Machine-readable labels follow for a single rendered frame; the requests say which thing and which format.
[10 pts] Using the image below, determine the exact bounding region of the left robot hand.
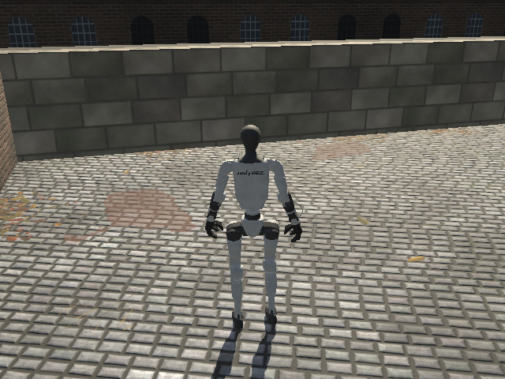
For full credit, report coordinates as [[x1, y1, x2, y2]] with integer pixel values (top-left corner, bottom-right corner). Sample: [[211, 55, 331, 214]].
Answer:
[[205, 220, 223, 238]]

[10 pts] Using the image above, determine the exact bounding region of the right robot hand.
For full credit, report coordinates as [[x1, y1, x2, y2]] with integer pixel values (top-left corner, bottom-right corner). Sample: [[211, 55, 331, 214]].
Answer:
[[284, 222, 302, 242]]

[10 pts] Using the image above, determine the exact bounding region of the left robot upper arm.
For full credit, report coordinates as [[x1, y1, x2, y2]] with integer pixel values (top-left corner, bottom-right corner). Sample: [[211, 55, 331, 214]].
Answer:
[[213, 159, 235, 203]]

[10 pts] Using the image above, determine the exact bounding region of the robot left forearm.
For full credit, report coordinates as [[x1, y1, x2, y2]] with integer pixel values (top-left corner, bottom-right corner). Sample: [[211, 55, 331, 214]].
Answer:
[[207, 191, 222, 222]]

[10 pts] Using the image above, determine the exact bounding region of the right robot upper arm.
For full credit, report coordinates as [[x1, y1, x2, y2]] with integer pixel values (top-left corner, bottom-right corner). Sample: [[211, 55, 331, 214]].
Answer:
[[267, 159, 290, 203]]

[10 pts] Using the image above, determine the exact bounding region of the robot head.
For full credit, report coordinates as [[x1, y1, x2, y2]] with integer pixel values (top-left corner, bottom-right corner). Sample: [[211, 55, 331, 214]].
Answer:
[[238, 125, 264, 163]]

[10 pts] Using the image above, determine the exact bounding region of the robot right forearm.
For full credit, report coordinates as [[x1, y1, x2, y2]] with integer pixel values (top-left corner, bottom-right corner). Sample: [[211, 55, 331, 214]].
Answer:
[[282, 191, 300, 225]]

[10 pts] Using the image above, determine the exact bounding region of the robot right thigh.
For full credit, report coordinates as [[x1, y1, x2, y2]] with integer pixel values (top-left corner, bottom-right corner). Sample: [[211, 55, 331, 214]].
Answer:
[[263, 220, 279, 272]]

